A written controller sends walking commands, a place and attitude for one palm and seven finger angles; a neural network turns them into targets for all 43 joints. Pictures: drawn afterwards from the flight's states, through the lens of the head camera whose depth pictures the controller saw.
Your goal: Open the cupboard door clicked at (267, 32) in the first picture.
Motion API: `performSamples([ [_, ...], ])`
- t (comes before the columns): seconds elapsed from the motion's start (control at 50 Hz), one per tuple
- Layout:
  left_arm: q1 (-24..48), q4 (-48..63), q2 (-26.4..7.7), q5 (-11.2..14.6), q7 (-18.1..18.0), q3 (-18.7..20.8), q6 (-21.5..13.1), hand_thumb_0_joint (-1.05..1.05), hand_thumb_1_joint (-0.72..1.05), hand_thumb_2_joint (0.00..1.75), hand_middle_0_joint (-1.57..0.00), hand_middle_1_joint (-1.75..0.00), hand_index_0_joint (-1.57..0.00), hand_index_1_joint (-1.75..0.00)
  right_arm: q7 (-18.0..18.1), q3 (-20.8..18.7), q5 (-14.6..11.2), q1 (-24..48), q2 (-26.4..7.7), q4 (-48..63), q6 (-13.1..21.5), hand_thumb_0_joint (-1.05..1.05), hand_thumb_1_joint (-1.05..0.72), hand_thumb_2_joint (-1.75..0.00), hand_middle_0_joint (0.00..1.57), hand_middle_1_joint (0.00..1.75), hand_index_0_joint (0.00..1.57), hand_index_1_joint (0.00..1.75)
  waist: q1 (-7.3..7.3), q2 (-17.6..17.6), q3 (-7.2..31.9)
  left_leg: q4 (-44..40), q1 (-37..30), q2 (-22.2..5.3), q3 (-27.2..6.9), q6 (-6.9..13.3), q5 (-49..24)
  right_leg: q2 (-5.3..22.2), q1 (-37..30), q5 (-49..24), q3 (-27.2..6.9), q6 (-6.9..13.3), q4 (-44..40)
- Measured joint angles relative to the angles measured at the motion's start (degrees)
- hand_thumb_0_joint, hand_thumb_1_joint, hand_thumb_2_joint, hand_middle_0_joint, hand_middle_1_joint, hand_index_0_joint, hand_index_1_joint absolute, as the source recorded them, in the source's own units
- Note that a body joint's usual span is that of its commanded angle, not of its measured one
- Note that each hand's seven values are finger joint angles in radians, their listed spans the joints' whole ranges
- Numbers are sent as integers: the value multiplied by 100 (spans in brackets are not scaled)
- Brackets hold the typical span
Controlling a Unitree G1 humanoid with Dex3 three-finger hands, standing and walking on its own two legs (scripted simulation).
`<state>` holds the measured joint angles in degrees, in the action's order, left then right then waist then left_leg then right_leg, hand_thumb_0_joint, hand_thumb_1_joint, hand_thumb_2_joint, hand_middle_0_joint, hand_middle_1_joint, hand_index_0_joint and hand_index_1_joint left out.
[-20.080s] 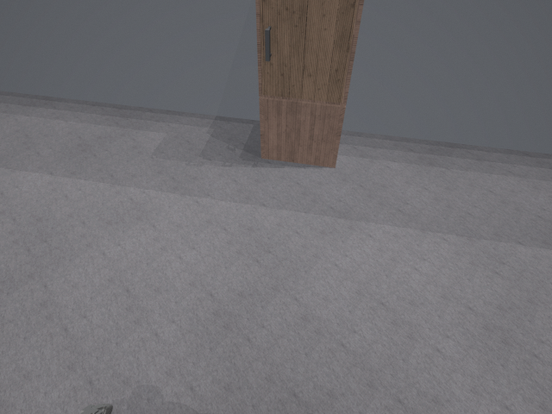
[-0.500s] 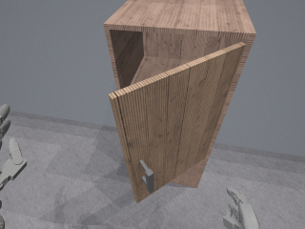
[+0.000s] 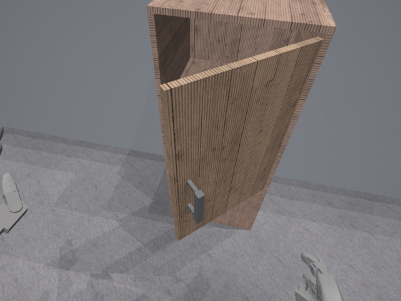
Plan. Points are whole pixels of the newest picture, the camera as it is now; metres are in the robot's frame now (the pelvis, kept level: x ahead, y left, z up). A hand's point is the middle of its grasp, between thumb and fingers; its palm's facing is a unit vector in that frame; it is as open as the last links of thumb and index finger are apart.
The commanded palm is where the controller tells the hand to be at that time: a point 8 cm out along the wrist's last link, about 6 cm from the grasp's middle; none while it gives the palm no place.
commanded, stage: step back with the hand held close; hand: left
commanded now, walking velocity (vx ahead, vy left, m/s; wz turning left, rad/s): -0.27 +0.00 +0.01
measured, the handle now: (194, 202) +0.37 +0.04 -0.08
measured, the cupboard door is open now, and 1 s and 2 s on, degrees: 45 45 45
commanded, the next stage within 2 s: stop stepping back and stand still in 0.56 s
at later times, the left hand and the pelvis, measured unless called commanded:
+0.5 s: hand out of the picture +0.13 +0.26 +0.18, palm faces +0.53 -0.68 -0.51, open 7.4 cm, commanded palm +0.05 +0.29 +0.19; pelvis -0.06 -0.02 -0.03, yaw +5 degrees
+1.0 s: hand out of the picture -0.05 +0.26 +0.19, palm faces +0.66 -0.63 -0.41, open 7.4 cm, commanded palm -0.09 +0.27 +0.19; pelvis -0.19 -0.04 -0.01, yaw +7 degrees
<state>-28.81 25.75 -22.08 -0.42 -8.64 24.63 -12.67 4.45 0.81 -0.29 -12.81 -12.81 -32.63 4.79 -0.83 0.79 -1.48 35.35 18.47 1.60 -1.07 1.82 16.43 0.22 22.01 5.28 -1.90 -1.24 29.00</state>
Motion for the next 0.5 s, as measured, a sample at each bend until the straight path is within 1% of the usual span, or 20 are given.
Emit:
performSamples([
  [0.1, 39, 66, -71, -27, -24, 73, -91, 1, 89, 90, -21, -30, -21, -30, -13, -1, 12, -84, 22, -8, 74, 1, -90, -89, 20, 30, 21, 30, 77, 75, -55, 175, 186, 5, 6, -1, 72, -24, 143, 0, -70, -1, 165],
  [0.22, 11, 201, -115, -12, -42, 211, -172, 1, 89, 90, -21, -30, -21, -30, -49, -48, 28, -63, -6, -45, 117, 1, -90, -89, 20, 30, 21, 30, 57, 118, -130, 396, 397, 1, 87, 15, 236, 1, 345, -35, -101, 2, 341],
  [0.3, 68, 246, -140, -1, -45, 260, -196, 1, 89, 90, -21, -30, -21, -30, -60, -80, 23, 14, -15, -55, 112, 1, -90, -89, 20, 30, 21, 30, 73, 161, -195, 473, 536, 23, 140, 29, 244, 37, 495, -75, -133, -6, 444],
  [0.38, 124, 292, -204, -26, -29, 325, -218, 1, 89, 90, -21, -30, -21, -30, -62, -107, 19, 60, 16, -8, 125, 1, -90, -89, 20, 30, 21, 30, 141, 237, -270, 633, 697, 34, 215, 69, 354, 16, 669, -55, -262, -33, 680],
  [0.44, 171, 356, -256, -61, -2, 392, -250, 1, 89, 90, -21, -30, -21, -30, -72, -129, 20, 54, 41, 41, 152, 1, -90, -89, 20, 30, 21, 30, 203, 295, -328, 845, 852, 26, 287, 103, 542, -23, 808, 89, -407, -40, 959],
  [0.5, 197, 447, -256, -53, 13, 495, -304, 1, 89, 90, -21, -30, -21, -30, -93, -156, 34, 100, 45, 43, 161, 1, -90, -89, 20, 30, 21, 30, 181, 343, -408, 1067, 1004, 24, 368, 106, 823, 14, 973, 84, -440, -39, 1199],
])
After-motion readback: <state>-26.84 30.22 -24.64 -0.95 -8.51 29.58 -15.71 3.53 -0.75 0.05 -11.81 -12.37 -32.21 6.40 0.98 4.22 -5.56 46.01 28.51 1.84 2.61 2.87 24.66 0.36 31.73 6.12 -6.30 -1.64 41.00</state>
